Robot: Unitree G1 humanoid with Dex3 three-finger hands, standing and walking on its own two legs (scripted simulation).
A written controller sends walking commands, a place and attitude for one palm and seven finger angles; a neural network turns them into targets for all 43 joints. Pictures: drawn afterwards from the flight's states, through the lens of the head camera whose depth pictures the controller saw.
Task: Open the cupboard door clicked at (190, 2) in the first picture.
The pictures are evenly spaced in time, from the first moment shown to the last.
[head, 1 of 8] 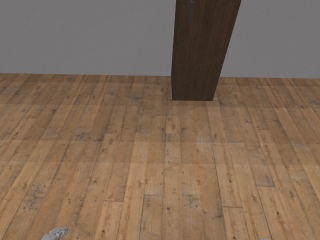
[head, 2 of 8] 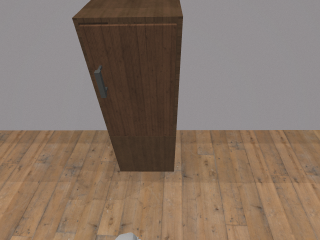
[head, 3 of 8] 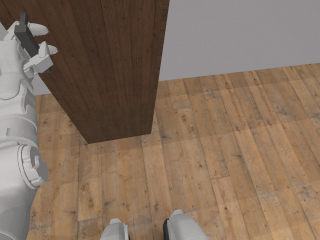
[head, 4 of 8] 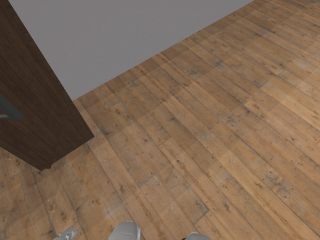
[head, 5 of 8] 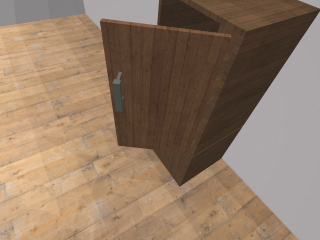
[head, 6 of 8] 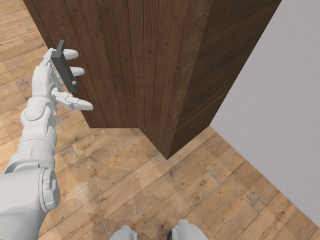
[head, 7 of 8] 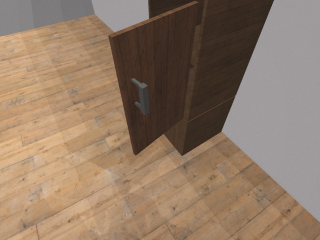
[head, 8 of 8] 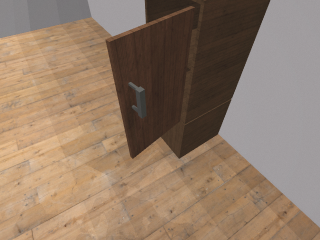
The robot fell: no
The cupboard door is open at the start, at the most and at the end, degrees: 0 101 100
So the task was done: yes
